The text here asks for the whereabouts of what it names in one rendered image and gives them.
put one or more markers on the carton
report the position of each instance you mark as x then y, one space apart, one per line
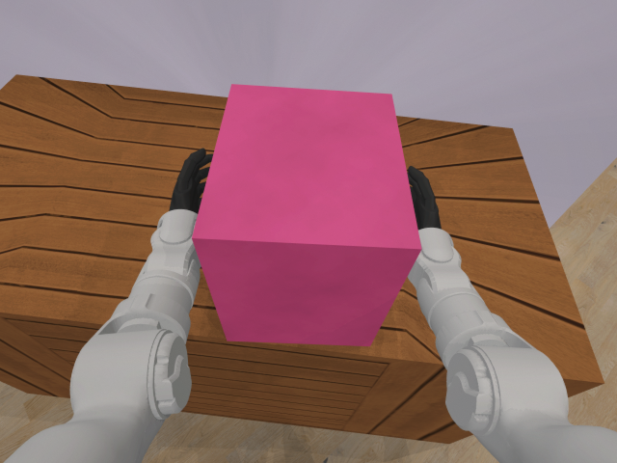
306 230

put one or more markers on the robot right upper arm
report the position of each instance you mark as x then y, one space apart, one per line
514 402

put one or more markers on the robot left hand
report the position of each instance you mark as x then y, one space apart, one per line
188 189

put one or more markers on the right robot forearm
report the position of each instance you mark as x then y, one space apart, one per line
454 310

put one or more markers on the robot left upper arm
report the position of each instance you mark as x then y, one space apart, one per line
124 387

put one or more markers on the left robot forearm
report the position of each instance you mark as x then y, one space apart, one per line
165 290

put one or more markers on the robot right hand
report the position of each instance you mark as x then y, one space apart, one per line
424 200

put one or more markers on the pedestal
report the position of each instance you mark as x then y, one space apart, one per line
86 172

